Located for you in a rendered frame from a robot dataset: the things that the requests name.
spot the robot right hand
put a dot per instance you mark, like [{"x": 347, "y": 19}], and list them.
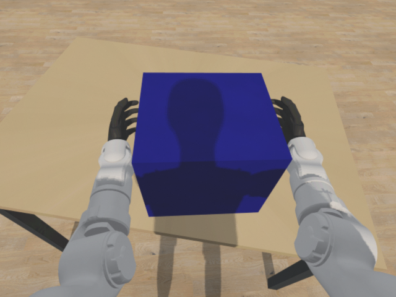
[{"x": 291, "y": 123}]

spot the robot left forearm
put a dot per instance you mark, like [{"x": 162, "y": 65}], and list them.
[{"x": 108, "y": 208}]

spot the right robot upper arm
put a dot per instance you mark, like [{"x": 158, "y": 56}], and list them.
[{"x": 341, "y": 255}]

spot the robot left hand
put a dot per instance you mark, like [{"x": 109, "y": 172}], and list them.
[{"x": 119, "y": 124}]

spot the left robot upper arm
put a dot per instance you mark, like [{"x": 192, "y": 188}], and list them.
[{"x": 94, "y": 266}]

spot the carton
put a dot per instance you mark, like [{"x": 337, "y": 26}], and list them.
[{"x": 207, "y": 143}]

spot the table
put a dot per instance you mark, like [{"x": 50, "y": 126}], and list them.
[{"x": 50, "y": 143}]

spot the robot right forearm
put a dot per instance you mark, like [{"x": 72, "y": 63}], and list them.
[{"x": 310, "y": 185}]

